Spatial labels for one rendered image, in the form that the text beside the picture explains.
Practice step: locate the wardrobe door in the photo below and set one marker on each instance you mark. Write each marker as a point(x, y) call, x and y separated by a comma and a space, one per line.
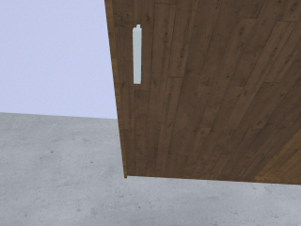
point(220, 89)
point(287, 162)

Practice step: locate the handle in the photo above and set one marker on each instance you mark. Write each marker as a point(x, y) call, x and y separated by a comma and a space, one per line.
point(137, 49)

